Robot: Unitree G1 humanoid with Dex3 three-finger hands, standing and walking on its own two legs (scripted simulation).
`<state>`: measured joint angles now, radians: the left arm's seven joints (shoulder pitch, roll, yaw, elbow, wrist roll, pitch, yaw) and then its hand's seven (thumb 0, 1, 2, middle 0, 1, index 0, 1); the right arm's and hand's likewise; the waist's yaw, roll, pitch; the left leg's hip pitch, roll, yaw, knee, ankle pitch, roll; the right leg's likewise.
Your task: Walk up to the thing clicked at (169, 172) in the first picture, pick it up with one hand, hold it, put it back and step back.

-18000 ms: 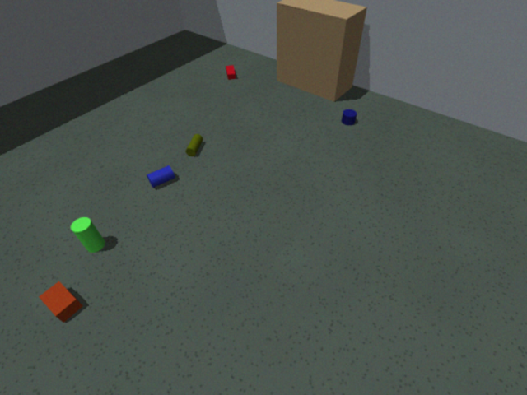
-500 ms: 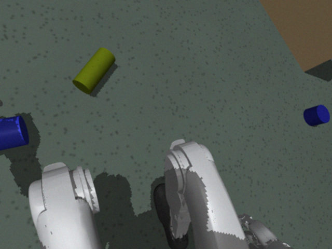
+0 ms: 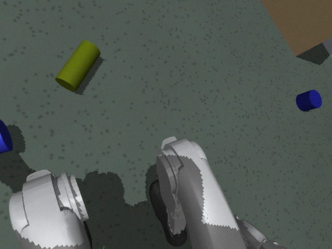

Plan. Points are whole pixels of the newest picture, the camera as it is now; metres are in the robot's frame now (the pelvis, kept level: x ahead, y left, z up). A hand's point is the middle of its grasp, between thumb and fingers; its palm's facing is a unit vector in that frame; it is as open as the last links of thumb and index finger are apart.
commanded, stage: rest palm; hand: left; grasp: from above
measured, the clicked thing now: out of the picture +0.40 +0.35 -0.26
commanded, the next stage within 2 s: close in 0.06 s
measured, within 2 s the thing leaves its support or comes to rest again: neither
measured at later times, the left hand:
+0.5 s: hand out of the picture +0.39 +0.34 -0.23, palm faces -0.39 -0.10 -0.91, open 13.1 cm
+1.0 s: hand out of the picture +0.38 +0.34 -0.24, palm faces -0.44 -0.18 -0.88, open 11.6 cm
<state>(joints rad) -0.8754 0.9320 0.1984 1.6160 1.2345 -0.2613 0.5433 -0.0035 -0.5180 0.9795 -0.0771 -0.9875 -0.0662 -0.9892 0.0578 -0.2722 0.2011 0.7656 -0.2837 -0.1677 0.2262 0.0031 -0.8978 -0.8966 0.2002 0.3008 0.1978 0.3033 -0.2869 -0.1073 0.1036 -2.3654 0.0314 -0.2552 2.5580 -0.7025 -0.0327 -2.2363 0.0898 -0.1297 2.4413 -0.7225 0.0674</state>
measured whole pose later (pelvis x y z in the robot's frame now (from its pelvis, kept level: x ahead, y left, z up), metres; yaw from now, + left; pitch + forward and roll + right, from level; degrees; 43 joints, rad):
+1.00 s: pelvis -0.01 +0.00 +0.00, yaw -1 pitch +25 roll -13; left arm -0.83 0.94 0.18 1.63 1.30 -0.35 0.63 0.00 -0.12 0.75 -0.35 -0.83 -0.36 -0.81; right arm 0.03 -0.30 0.25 0.75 -0.31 -0.19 0.26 0.00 -0.89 -0.89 0.20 0.30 0.20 0.30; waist -0.29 -0.14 0.13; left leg -2.34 0.03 -0.29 2.57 -0.70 -0.03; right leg -2.20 0.10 -0.16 2.43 -0.70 0.07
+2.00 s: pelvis -0.01 +0.00 -0.01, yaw -2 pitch +24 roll -12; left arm -0.88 0.97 0.18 1.68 1.28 -0.31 0.64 -0.01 0.02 0.42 -0.62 -0.52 -0.70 -0.49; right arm 0.04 -0.32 0.26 0.75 -0.31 -0.20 0.24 0.00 -0.89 -0.89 0.20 0.30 0.20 0.30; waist -0.30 -0.15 0.12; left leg -2.35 0.04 -0.29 2.59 -0.69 -0.03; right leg -2.23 0.11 -0.15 2.44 -0.69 0.07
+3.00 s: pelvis -0.02 +0.00 +0.04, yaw +4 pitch +31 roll -9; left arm -0.76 0.76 0.11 1.17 1.21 -0.26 0.30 -0.01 -0.06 0.42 -0.75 -0.41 -0.81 -0.39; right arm 0.14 -0.28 0.05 0.73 -0.12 -0.03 0.16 0.01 -0.92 -0.90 0.20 0.30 0.20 0.30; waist -0.17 -0.02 -0.05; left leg -2.30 0.03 -0.18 2.37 -0.63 -0.02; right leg -2.18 0.05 -0.08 2.30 -0.67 0.05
